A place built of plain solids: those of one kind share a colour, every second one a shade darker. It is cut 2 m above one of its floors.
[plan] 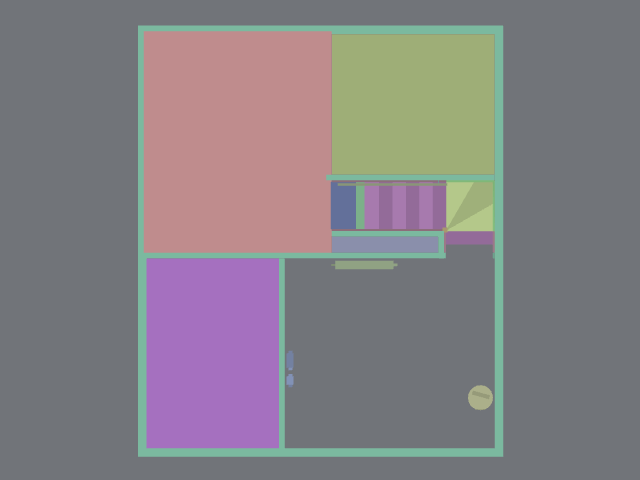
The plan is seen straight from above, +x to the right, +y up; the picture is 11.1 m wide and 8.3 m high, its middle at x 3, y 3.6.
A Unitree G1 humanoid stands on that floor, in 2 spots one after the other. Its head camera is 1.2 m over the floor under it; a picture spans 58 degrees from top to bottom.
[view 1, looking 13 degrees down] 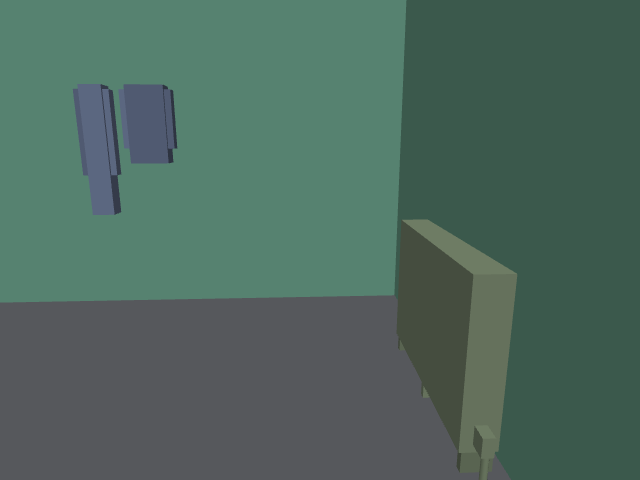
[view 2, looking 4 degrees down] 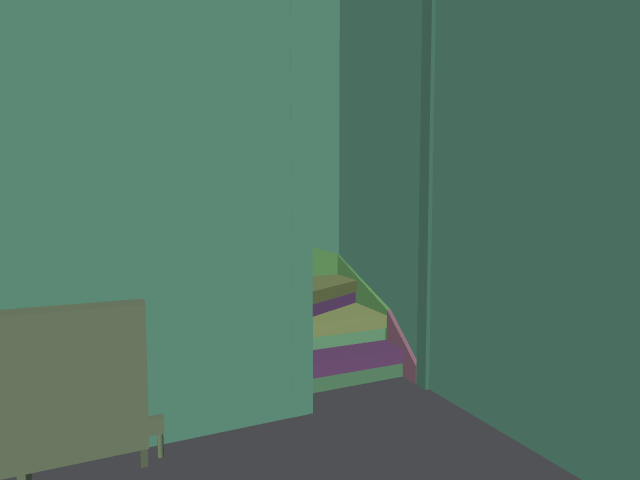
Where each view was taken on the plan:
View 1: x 5.60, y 2.52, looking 177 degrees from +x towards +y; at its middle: wall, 3.30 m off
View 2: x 4.21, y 1.00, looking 66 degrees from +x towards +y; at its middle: wall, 3.99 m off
